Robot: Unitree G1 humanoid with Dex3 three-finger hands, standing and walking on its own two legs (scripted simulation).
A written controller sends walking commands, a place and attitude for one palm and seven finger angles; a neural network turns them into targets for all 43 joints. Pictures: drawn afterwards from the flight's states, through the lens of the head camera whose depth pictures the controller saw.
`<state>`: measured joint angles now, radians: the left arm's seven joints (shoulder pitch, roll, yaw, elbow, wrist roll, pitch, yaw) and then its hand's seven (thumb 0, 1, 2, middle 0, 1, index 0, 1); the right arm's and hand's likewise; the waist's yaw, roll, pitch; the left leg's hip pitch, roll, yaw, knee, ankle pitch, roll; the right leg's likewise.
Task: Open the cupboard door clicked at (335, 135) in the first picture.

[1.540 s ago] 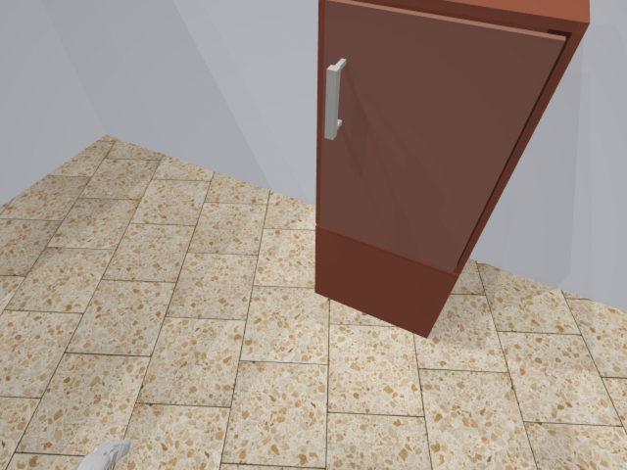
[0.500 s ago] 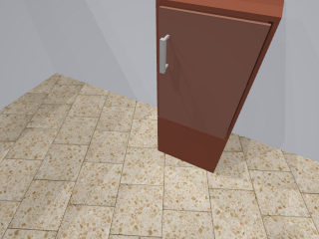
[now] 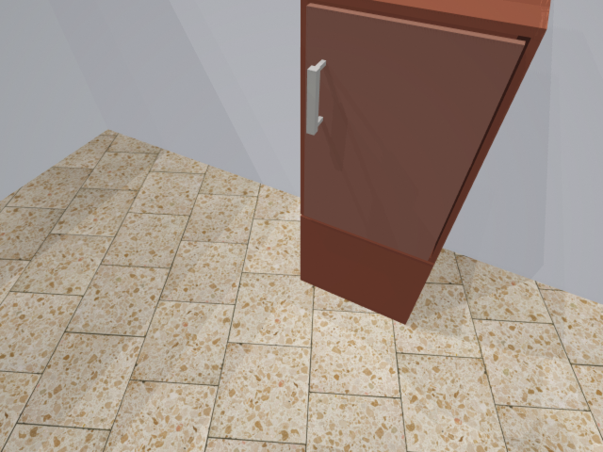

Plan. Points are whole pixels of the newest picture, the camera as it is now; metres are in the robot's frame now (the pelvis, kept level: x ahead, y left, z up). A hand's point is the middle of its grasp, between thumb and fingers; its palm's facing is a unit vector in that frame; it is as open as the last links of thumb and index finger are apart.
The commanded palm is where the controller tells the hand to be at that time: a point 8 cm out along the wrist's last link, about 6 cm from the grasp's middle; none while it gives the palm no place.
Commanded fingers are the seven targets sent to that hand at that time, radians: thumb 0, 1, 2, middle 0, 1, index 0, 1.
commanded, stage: turn to face it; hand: left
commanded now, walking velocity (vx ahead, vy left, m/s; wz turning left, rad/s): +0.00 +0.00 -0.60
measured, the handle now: (316, 98) +0.79 +0.02 +0.06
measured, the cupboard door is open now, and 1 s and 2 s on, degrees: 0 0 0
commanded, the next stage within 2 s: take the last steps up to it in 0.82 s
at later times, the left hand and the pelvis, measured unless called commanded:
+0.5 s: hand out of the picture +0.06 +0.17 -0.18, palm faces -0.16 -0.95 -0.28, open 7.4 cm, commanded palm none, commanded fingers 0.00 0.90 0.90 -0.20 -0.30 -0.20 -0.30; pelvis -0.02 -0.03 -0.03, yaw -12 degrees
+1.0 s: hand out of the picture +0.09 +0.19 -0.19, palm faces -0.24 -0.95 -0.19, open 7.4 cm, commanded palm none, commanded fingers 0.00 0.90 0.90 -0.20 -0.30 -0.20 -0.30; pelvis +0.00 +0.02 -0.01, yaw -20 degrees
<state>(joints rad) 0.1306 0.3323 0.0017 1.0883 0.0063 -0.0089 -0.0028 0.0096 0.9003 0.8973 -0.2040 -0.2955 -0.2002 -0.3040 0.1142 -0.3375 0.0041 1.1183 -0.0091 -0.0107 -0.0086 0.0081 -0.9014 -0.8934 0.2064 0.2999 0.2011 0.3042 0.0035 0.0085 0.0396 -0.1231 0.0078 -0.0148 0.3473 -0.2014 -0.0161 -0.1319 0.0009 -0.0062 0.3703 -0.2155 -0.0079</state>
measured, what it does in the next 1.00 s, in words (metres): steps on the spot, turning right: left foot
